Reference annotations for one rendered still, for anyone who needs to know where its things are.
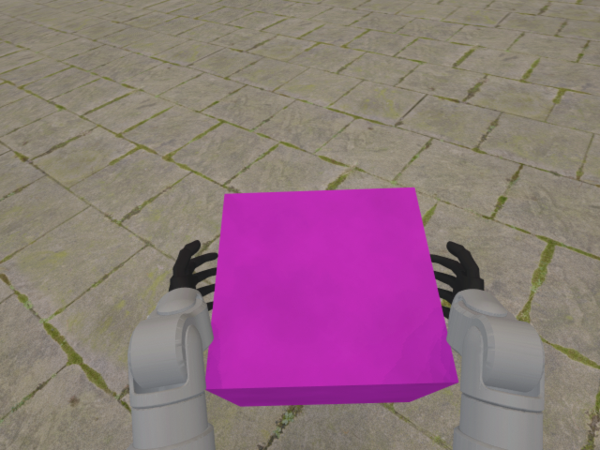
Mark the robot left hand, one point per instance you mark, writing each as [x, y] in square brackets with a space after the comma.
[184, 266]

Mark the right robot forearm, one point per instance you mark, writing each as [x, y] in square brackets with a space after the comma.
[502, 375]

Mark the left robot forearm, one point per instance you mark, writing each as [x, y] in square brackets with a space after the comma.
[166, 375]

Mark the robot right hand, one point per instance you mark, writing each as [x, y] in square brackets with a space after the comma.
[466, 270]

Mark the carton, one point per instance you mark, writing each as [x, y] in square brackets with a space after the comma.
[326, 297]

